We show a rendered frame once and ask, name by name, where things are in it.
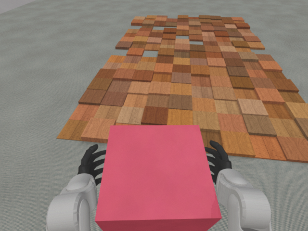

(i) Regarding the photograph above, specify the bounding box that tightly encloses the robot right forearm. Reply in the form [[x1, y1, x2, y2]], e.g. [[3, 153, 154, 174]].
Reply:
[[216, 168, 272, 231]]

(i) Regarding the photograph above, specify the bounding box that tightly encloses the robot left hand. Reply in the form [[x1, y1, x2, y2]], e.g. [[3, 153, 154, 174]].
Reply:
[[78, 144, 106, 186]]

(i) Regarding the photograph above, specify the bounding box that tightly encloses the robot right hand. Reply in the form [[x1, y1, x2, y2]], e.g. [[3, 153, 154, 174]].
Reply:
[[205, 140, 232, 185]]

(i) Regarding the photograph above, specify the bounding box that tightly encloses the robot left forearm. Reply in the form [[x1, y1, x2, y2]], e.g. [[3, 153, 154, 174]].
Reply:
[[46, 173, 98, 231]]

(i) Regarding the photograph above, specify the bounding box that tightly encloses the carton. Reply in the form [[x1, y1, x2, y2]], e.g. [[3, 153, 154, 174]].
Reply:
[[95, 125, 222, 231]]

